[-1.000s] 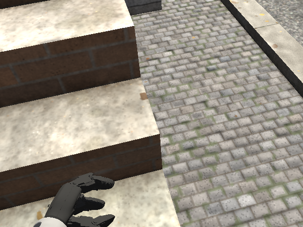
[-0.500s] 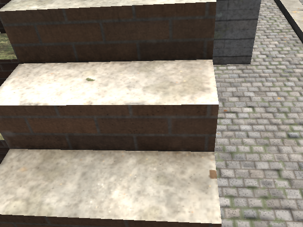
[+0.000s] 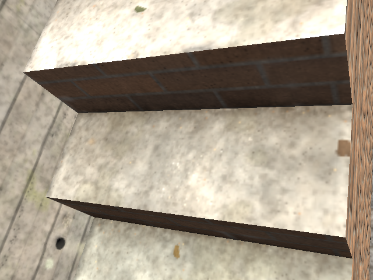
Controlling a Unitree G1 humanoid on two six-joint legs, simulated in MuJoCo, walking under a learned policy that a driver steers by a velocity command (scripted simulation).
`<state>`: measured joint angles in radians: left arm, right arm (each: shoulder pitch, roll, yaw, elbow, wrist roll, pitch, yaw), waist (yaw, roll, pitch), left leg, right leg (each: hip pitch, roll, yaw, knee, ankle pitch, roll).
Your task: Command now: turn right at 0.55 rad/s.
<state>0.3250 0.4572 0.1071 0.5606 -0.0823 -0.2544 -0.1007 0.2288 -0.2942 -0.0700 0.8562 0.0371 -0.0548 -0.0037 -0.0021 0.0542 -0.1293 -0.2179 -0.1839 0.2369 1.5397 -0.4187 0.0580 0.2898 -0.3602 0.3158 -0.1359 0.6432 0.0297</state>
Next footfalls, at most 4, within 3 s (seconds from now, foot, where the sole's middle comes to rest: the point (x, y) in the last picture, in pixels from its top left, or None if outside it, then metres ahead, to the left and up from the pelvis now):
none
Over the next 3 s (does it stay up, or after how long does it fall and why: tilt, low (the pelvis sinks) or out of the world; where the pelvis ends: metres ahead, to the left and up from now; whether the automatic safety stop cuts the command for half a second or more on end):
falls after 0.12 s (tilt)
